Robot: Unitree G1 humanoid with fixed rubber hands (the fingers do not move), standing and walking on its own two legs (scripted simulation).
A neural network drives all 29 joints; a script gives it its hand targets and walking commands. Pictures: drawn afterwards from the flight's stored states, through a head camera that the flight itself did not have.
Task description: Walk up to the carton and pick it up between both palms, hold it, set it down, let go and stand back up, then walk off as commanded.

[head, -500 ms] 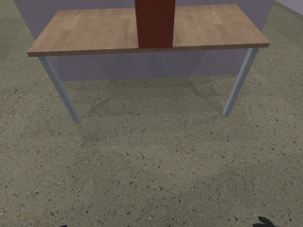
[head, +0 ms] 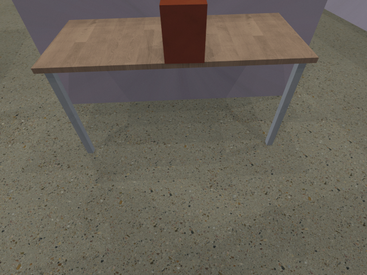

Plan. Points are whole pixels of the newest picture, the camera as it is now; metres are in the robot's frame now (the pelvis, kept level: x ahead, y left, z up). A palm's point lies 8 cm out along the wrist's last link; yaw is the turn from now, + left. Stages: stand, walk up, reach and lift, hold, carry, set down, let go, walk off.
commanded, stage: stand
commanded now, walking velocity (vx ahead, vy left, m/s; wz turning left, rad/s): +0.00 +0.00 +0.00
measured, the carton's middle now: (183, 26) +1.13 +0.03 +0.04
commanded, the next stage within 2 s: none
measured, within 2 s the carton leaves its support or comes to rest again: neither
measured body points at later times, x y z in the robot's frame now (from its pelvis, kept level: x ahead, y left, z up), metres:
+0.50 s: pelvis +0.00 -0.01 +0.00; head +0.01 -0.01 +0.45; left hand +0.08 +0.30 -0.13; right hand +0.09 -0.31 -0.13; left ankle +0.03 +0.13 -0.75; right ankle +0.01 -0.12 -0.75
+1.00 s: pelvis +0.02 -0.02 +0.00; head +0.03 -0.02 +0.45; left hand +0.11 +0.29 -0.13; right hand +0.10 -0.31 -0.13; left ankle +0.03 +0.13 -0.75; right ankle +0.01 -0.12 -0.75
